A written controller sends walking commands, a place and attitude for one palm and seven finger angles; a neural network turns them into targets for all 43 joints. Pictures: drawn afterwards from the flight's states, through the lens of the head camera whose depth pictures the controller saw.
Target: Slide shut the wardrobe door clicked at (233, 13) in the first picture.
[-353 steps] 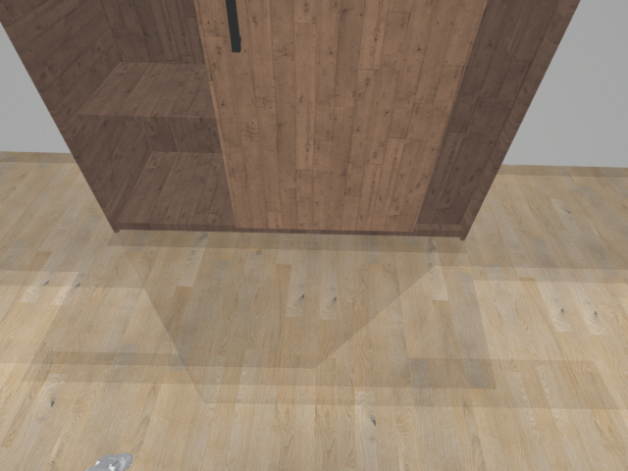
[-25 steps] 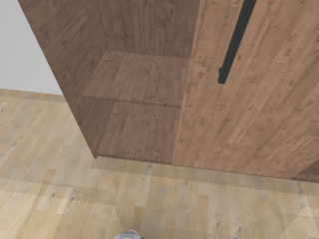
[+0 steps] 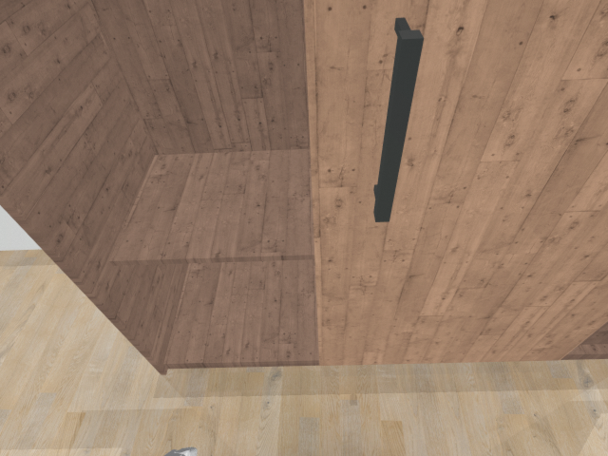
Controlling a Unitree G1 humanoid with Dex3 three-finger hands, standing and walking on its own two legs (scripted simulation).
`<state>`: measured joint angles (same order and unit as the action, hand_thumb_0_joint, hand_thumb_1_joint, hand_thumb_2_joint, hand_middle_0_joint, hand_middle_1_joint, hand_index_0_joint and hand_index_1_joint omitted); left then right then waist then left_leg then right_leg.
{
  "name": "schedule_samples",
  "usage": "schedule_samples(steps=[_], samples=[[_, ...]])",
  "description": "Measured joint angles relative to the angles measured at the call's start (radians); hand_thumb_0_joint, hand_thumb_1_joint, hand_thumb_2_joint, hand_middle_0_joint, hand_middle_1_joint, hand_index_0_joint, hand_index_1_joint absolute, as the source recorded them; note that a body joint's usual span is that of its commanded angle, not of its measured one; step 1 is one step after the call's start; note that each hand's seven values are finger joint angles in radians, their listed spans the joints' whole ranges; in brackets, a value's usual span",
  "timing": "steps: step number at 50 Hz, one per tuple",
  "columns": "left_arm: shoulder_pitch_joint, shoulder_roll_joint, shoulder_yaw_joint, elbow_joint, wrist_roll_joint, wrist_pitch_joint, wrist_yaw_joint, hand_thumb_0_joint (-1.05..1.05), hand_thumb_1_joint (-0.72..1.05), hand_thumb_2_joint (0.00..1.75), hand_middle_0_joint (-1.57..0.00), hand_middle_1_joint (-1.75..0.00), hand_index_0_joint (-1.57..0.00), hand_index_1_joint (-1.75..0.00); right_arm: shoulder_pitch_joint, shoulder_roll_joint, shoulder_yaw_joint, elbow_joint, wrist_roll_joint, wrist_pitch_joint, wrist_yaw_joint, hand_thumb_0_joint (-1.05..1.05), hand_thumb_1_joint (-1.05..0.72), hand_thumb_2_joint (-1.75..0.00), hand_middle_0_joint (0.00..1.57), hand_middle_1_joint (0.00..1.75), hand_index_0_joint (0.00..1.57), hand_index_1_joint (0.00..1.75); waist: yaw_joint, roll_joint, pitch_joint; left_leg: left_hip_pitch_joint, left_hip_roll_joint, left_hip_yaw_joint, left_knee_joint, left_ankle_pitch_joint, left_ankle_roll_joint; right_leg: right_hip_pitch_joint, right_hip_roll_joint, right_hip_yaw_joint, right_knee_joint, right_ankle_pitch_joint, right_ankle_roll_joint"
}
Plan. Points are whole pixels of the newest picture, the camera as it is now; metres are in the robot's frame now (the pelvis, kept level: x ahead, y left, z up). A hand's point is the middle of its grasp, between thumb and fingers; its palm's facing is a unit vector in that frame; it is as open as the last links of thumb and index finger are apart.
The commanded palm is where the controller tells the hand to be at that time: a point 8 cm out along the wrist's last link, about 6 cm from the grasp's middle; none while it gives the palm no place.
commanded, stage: come to a stop and stand still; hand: right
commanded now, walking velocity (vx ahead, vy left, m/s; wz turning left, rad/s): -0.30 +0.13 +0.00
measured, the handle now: (390, 135) +0.47 -0.12 +0.19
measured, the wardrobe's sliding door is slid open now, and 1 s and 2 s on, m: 0.52 0.52 0.52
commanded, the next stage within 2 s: none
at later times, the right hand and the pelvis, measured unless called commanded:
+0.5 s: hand out of the picture -0.02 -0.13 -0.15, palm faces +0.01 +0.97 -0.23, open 7.4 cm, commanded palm none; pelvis -0.02 +0.05 +0.01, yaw +2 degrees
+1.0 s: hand out of the picture -0.01 -0.17 -0.17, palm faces +0.00 +0.97 -0.24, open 7.4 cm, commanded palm none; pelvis -0.05 +0.02 +0.00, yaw +1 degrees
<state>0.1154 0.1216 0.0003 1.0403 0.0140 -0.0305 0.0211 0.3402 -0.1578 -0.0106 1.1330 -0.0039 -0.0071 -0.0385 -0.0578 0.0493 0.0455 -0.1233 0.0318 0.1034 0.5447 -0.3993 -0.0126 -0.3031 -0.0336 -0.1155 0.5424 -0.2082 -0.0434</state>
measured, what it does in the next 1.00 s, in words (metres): steps on the spot: left foot, then right foot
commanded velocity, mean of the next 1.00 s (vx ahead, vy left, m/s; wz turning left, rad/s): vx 0.00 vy -0.03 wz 0.00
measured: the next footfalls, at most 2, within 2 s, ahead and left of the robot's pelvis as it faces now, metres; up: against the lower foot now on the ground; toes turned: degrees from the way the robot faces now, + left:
left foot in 0.34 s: -0.02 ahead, +0.17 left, +0.00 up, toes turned +3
right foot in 0.62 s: +0.01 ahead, -0.09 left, +0.00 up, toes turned -2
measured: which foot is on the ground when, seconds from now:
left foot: up 0.00-0.32, down 0.34-1.00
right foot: down 0.00-0.34, up 0.36-0.60, down 0.62-1.00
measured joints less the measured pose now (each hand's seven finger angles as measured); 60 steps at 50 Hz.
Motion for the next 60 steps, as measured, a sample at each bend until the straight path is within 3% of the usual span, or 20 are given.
schedule_samples(steps=[4,9,13,17,20,24,32,38,41,44,51,60], samples=[[-0.036,-0.019,0.002,-0.015,-0.002,0.023,0.018,0.0,0.91,0.9,-0.2,-0.3,-0.2,-0.29,-0.035,0.003,-0.004,-0.027,-0.004,0.035,0.002,0.0,-0.91,-0.9,0.2,0.3,0.2,0.29,0.007,-0.007,0.037,-0.123,-0.003,-0.057,0.23,-0.113,-0.009,0.01,0.005,-0.012,-0.062,0.035,-0.009],[-0.051,-0.003,0.029,-0.038,-0.001,0.045,0.02,-0.01,0.92,0.9,-0.21,-0.3,-0.2,-0.3,-0.074,-0.021,-0.034,-0.084,-0.009,0.054,0.006,0.0,-0.91,-0.9,0.2,0.3,0.2,0.29,0.026,-0.028,0.056,-0.263,-0.008,-0.099,0.448,-0.088,-0.021,-0.019,-0.016,-0.016,-0.087,0.071,-0.002],[-0.022,0.032,0.044,-0.031,0.009,0.057,0.009,-0.01,0.92,0.9,-0.21,-0.3,-0.2,-0.3,-0.094,-0.043,-0.045,-0.108,-0.013,0.055,0.009,0.0,-0.91,-0.9,0.2,0.3,0.2,0.29,0.044,-0.044,0.034,-0.236,0.012,-0.087,0.345,-0.073,-0.014,-0.041,-0.027,-0.006,-0.082,0.084,0.015],[0.036,0.058,0.052,-0.006,0.01,0.07,-0.004,0.0,0.91,0.9,-0.21,-0.3,-0.2,-0.29,-0.078,-0.056,-0.034,-0.107,-0.016,0.021,0.009,0.0,-0.91,-0.9,0.2,0.3,0.2,0.29,0.056,-0.042,-0.016,-0.094,0.029,-0.08,0.015,-0.003,0.008,-0.069,-0.017,-0.001,-0.04,0.063,0.043],[0.083,0.083,0.054,0.022,0.007,0.088,-0.013,0.0,0.91,0.9,-0.2,-0.3,-0.2,-0.29,-0.063,-0.024,-0.014,-0.075,-0.018,0.013,0.009,0.0,-0.91,-0.9,0.2,0.3,0.2,0.29,0.057,-0.083,-0.039,-0.069,0.007,-0.072,-0.018,0.055,0.008,-0.067,-0.015,0.05,0.016,-0.075,0.059],[0.144,0.092,0.043,0.045,0.007,0.077,-0.02,0.01,0.91,0.9,-0.2,-0.3,-0.2,-0.29,-0.031,0.007,0.001,-0.048,-0.013,0.003,0.017,0.0,-0.91,-0.9,0.2,0.3,0.2,0.29,0.056,-0.083,-0.062,-0.03,0.001,-0.094,-0.092,0.108,0.017,-0.022,0.005,0.081,0.051,-0.096,0.063],[0.2,0.08,0.029,0.076,-0.001,0.062,0.001,0.01,0.91,0.9,-0.2,-0.3,-0.19,-0.29,-0.072,0.02,-0.009,-0.029,-0.005,0.005,0.002,0.01,-0.92,-0.9,0.21,0.3,0.21,0.3,0.064,-0.079,-0.024,-0.047,-0.004,-0.06,-0.037,0.072,0.011,0.098,0.003,0.091,-0.071,-0.04,0.073],[0.166,0.036,0.017,0.075,-0.004,0.051,0.009,0.01,0.91,0.9,-0.2,-0.3,-0.2,-0.29,-0.109,-0.007,-0.015,-0.026,-0.001,0.021,-0.004,0.01,-0.92,-0.9,0.2,0.3,0.2,0.29,0.051,-0.04,0.01,-0.046,0.01,-0.073,-0.033,0.082,0.0,0.102,0.015,0.078,-0.066,-0.042,0.058],[0.149,0.039,0.013,0.025,-0.004,0.048,-0.002,0.01,0.91,0.9,-0.2,-0.3,-0.2,-0.29,-0.095,-0.004,0.0,-0.048,-0.008,-0.005,-0.015,0.0,-0.91,-0.9,0.2,0.3,0.2,0.29,0.062,-0.064,0.008,-0.065,-0.007,-0.071,-0.032,0.096,-0.003,0.053,-0.003,0.081,0.002,-0.066,0.053],[0.152,0.052,0.014,-0.024,0.004,0.034,-0.006,0.02,0.93,0.9,-0.2,-0.3,-0.2,-0.29,-0.086,-0.007,0.009,-0.072,-0.011,-0.002,-0.007,0.0,-0.91,-0.9,0.2,0.3,0.2,0.29,0.075,-0.069,0.002,-0.091,0.006,-0.075,0.011,0.078,-0.009,0.029,0.01,0.077,0.038,-0.08,0.039],[0.151,0.071,0.003,-0.046,0.007,0.032,-0.011,0.02,0.94,0.9,-0.2,-0.3,-0.2,-0.29,-0.081,-0.024,0.015,-0.099,-0.012,0.006,0.007,0.0,-0.91,-0.9,0.2,0.3,0.2,0.29,0.062,-0.077,-0.016,-0.102,0.028,-0.09,0.023,0.077,-0.021,0.03,0.031,0.062,0.03,-0.073,0.02],[0.146,0.072,-0.006,-0.021,0.005,0.022,-0.013,0.01,0.93,0.9,-0.2,-0.3,-0.2,-0.29,-0.062,-0.039,0.019,-0.077,-0.013,0.005,0.014,0.0,-0.91,-0.9,0.2,0.3,0.2,0.29,0.055,-0.069,-0.023,-0.099,0.035,-0.105,-0.012,0.096,-0.029,0.052,0.039,0.046,-0.034,-0.044,0.019]])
